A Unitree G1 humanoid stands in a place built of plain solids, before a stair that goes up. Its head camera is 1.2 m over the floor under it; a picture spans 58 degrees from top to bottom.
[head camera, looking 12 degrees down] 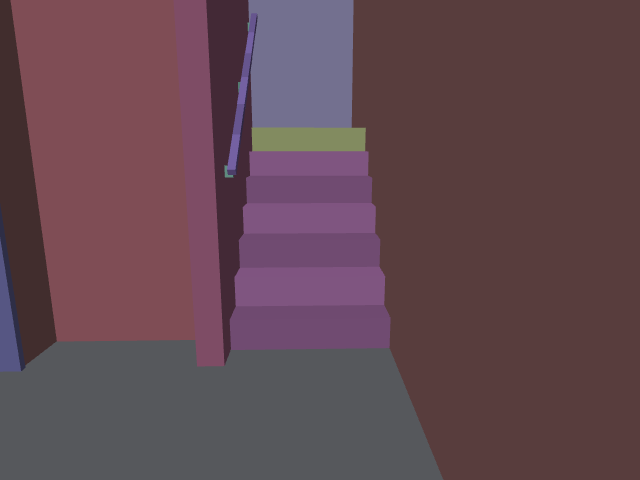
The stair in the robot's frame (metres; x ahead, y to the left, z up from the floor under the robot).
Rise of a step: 0.20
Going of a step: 0.23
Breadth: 0.97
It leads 2 degrees to the left of straight ahead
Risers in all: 7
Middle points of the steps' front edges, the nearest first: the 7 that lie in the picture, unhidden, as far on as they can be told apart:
2.45 0.06 0.20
2.67 0.06 0.39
2.90 0.07 0.59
3.12 0.08 0.78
3.35 0.08 0.98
3.57 0.09 1.17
3.80 0.09 1.37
